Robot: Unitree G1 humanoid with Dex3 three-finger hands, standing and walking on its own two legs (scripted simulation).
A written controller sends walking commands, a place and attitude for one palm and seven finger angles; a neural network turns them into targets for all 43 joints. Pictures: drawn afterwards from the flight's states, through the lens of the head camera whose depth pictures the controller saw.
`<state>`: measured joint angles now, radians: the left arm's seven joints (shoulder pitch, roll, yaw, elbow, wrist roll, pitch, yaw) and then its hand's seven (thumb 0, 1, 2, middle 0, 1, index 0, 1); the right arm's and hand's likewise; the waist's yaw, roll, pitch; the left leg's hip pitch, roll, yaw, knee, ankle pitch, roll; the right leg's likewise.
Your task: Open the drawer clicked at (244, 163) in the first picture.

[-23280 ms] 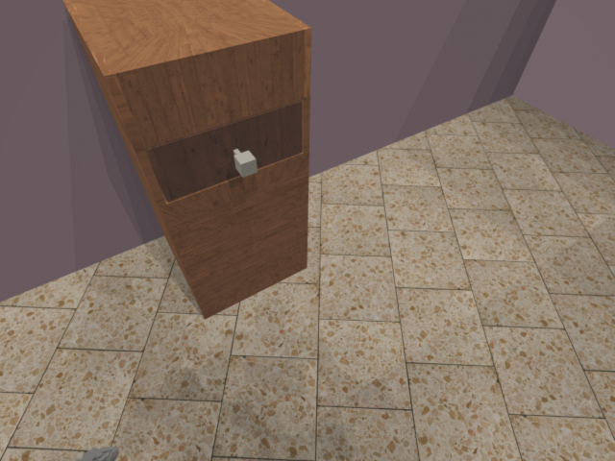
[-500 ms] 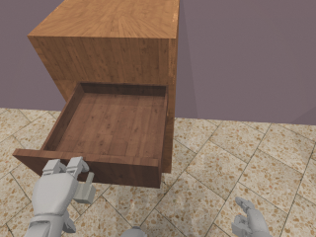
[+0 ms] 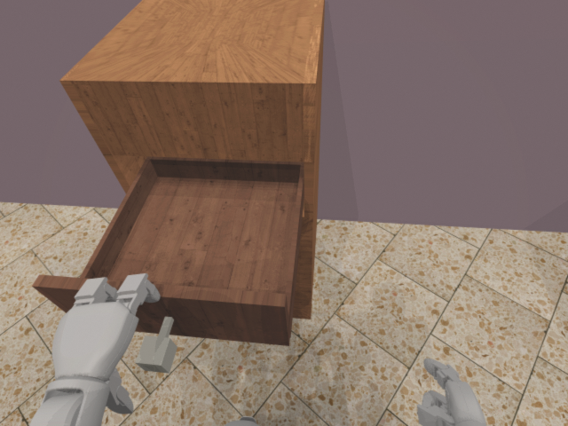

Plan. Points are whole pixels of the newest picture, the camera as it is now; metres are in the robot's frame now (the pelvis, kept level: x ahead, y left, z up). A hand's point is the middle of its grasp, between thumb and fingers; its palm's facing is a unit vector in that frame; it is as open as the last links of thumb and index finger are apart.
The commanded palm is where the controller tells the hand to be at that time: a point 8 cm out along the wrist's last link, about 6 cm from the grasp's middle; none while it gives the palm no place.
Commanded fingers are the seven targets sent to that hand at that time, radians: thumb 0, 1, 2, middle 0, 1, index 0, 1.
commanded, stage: lift the hand off the handle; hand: left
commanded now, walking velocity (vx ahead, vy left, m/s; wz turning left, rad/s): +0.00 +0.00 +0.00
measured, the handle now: (161, 341) +0.25 +0.23 -0.06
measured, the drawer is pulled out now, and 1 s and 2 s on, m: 0.30 0.30 0.30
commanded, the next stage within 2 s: draw the hand back to the body in 0.94 s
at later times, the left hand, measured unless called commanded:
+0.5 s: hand (111, 328) +0.22 +0.24 +0.06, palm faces +0.02 -0.11 -0.99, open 13.9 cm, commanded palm +0.20 +0.24 +0.13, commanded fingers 0.00 -0.50 0.30 -0.30 -1.20 -0.30 -1.20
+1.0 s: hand (103, 319) +0.22 +0.24 +0.09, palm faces +0.02 -0.12 -0.99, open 13.9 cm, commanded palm +0.20 +0.24 +0.15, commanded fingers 0.00 -0.50 0.30 -0.30 -1.20 -0.30 -1.20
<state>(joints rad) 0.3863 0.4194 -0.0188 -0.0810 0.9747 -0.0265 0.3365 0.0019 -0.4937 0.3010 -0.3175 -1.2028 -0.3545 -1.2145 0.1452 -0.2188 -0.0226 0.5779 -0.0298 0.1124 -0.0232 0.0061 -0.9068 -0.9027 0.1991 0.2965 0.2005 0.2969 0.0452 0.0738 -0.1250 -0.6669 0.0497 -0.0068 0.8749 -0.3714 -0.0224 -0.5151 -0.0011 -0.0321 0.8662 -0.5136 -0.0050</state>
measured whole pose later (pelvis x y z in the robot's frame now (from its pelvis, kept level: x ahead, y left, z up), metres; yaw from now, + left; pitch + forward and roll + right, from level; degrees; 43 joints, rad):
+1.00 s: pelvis +0.01 +0.00 +0.02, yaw +0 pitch +6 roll +0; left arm 0.44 0.47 0.02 -0.29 0.89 -0.02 0.17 0.00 -0.49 0.30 -0.32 -1.20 -0.32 -1.20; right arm 0.14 -0.23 -0.01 0.54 0.00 0.11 0.00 0.01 -0.91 -0.90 0.20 0.30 0.20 0.30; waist 0.07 0.09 -0.10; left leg -0.49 0.04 0.01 0.71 -0.32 -0.02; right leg -0.34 -0.01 -0.02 0.68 -0.45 0.00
